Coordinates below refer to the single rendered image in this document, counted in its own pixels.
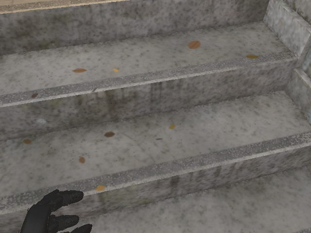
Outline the robot left hand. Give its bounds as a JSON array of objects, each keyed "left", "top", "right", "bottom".
[{"left": 18, "top": 189, "right": 92, "bottom": 233}]

